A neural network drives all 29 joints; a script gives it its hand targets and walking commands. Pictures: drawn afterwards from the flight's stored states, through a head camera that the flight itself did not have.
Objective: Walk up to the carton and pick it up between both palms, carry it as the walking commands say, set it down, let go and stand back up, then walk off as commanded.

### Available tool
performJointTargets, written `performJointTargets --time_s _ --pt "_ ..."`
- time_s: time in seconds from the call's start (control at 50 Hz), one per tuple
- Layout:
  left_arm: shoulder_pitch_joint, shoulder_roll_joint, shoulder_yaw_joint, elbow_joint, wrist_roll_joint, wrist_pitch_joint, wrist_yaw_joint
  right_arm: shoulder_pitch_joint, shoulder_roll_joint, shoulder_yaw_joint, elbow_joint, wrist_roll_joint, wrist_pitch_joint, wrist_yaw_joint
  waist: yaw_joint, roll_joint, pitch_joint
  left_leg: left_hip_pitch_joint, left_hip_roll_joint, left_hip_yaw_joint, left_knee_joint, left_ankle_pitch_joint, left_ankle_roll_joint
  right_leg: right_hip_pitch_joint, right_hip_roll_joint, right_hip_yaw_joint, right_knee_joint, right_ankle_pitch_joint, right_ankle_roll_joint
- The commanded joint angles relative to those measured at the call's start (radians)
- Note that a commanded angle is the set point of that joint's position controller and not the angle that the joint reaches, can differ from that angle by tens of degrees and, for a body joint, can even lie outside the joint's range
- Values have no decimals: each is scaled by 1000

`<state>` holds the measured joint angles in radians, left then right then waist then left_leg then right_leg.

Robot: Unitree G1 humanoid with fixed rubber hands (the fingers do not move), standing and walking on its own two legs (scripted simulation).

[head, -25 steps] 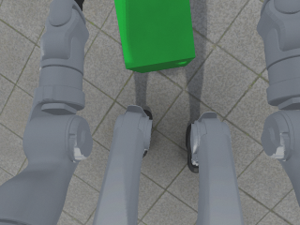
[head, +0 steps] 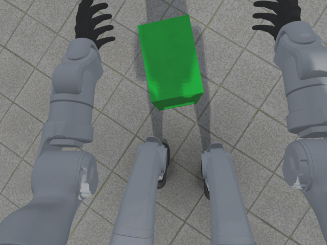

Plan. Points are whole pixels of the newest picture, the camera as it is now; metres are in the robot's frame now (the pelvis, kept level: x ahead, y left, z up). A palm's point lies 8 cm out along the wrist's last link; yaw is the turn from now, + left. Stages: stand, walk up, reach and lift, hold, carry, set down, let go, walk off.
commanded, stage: set down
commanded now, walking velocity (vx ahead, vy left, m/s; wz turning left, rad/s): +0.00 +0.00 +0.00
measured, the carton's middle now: (171, 70) +0.58 +0.07 -0.44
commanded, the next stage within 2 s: let go in 0.08 s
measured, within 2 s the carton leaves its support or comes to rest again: neither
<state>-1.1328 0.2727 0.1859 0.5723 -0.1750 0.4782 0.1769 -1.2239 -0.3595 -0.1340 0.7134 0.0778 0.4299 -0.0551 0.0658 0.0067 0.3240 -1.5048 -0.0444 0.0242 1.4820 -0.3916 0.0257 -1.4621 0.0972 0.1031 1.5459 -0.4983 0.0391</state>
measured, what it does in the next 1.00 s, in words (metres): rises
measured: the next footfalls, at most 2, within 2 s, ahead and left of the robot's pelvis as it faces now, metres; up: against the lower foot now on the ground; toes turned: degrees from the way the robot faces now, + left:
none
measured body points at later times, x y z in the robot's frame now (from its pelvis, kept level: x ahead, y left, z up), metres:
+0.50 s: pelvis +0.09 -0.03 +0.10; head +0.35 -0.06 +0.48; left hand +0.49 +0.19 +0.00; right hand +0.51 -0.20 -0.02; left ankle +0.14 +0.10 -0.54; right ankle +0.11 -0.13 -0.54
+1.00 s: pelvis +0.13 -0.06 +0.18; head +0.19 -0.09 +0.62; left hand +0.32 +0.18 +0.11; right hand +0.32 -0.28 +0.07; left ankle +0.14 +0.10 -0.54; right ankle +0.11 -0.13 -0.54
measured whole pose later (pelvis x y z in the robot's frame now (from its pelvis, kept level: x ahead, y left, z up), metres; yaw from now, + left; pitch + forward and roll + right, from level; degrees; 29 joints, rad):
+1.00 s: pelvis +0.13 -0.06 +0.18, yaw +0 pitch +13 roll +3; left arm 0.17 0.19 0.04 0.46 -0.01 0.07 -0.11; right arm 0.20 -0.13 -0.13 0.47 -0.01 0.06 -0.01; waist 0.06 0.01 -0.14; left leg -0.56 0.00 0.01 0.59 -0.27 -0.01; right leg -0.57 0.08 0.11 0.71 -0.37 -0.05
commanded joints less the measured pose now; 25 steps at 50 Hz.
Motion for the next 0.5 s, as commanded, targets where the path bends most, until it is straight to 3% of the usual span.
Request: performJointTargets --time_s 0.0,0.02,0.04,0.06,0.08,0.1,0.12,0.14,0.16,0.18,0.2,0.22,0.24,0.26,0.28,0.3,0.32,0.36,0.38,0.4,0.42,0.44,0.46,0.48 --pt "-356 27 36 182 42 -50 -27 -331 -100 -66 318 -10 -46 41 -18 -6 -1089 616 12 -117 -378 -173 -102 30 -13 -155 -361 -186 -59" --pt "-328 4 52 256 79 -81 -49 -310 -58 -85 364 -44 -70 53 -41 -24 -931 528 5 -123 -389 -223 -90 -24 -11 -153 -384 -222 -55" --pt "-256 -48 77 254 125 -121 -64 -249 -12 -106 358 -76 -101 64 -27 -17 -959 584 7 -128 -414 -139 -99 1 -16 -147 -409 -133 -50" --pt "-264 -68 79 197 134 -158 -82 -230 16 -119 305 -92 -129 64 -43 -35 -977 568 2 -116 -410 -117 -98 38 -24 -136 -432 -90 -47" --pt "-255 -66 99 262 149 -191 -95 -216 52 -117 325 -119 -158 57 -40 -45 -966 547 -7 -96 -399 -22 -93 27 -16 -146 -428 -24 -42" --pt "-276 -58 120 122 157 -229 -104 -259 41 -141 187 -137 -198 54 -37 -51 -1147 654 -20 -82 -406 92 -97 142 -9 -144 -452 91 -42" --pt "-296 -17 138 28 162 -258 -106 -276 31 -133 83 -139 -227 41 -4 -49 -1306 743 -32 -49 -409 257 -89 270 -4 -128 -480 199 -44" --pt "-236 25 165 126 183 -272 -115 -211 93 -79 176 -121 -229 36 38 -76 -1204 677 -31 -26 -430 259 -72 311 -15 -113 -498 190 -34" --pt "-186 44 168 251 201 -271 -124 -222 88 -79 198 -134 -224 31 40 -102 -1121 606 -30 -12 -464 146 -58 317 -19 -108 -529 106 -23" --pt "-180 44 165 225 224 -274 -131 -259 85 -81 132 -137 -227 29 71 -99 -1185 650 -33 -19 -481 154 -49 356 -23 -96 -542 105 -22" --pt "-150 49 164 180 225 -273 -131 -206 89 -96 83 -164 -226 22 64 -116 -1334 723 -41 -3 -477 213 -46 469 -22 -96 -555 170 -14" --pt "-51 40 167 294 242 -277 -145 -106 128 -83 168 -173 -224 18 78 -124 -1250 679 -32 10 -500 214 -38 469 -32 -92 -577 171 -7" --pt "12 37 152 263 228 -287 -147 -87 111 -103 71 -200 -239 6 53 -141 -1369 738 -33 6 -484 289 -37 524 -28 -95 -566 258 -1" --pt "81 62 132 197 211 -308 -159 -23 123 -104 -29 -224 -254 -13 48 -175 -1535 794 -34 11 -460 464 -29 626 -18 -91 -547 433 3" --pt "185 45 75 182 190 -309 -176 71 124 -116 -70 -238 -258 -33 10 -151 -1604 828 -29 15 -467 507 -31 716 -21 -94 -547 515 7" --pt "185 83 66 77 190 -323 -193 70 120 -117 -171 -219 -265 -59 15 -148 -1647 817 -37 18 -466 574 -21 760 -22 -72 -548 636 11" --pt "148 117 68 65 188 -330 -198 30 156 -99 -203 -196 -266 -76 22 -159 -1542 722 -38 18 -479 544 -4 756 -31 -57 -554 680 16" --pt "233 95 13 -84 182 -337 -219 175 172 -82 -270 -194 -263 -94 -6 -107 -1607 797 -35 -2 -507 679 -10 790 -23 -62 -556 816 19" --pt "307 65 -29 -75 152 -336 -232 262 193 -29 -303 -202 -264 -96 -16 -126 -1650 814 -32 -4 -513 676 -4 860 -20 -64 -552 853 21" --pt "381 51 -48 -69 160 -333 -237 373 221 -11 -265 -192 -256 -94 -31 -97 -1545 836 -33 -9 -551 675 -10 826 -19 -72 -591 834 24" --pt "530 50 -32 -151 177 -342 -250 503 233 -10 -339 -203 -268 -96 -8 -97 -1654 964 -26 -21 -553 794 -11 880 -17 -72 -595 913 31" --pt "613 21 -41 -165 182 -343 -250 572 249 10 -361 -191 -265 -90 1 -90 -1610 1057 -17 -43 -569 889 -15 832 -10 -78 -623 910 37" --pt "595 46 -9 -210 186 -353 -254 557 207 -5 -407 -184 -278 -85 12 -71 -1519 1065 -5 -60 -570 890 -7 736 -11 -72 -647 828 43" --pt "703 15 -17 -257 197 -363 -258 706 226 -9 -400 -189 -285 -77 -4 -58 -1497 1181 3 -89 -574 985 -9 683 -7 -79 -684 813 34"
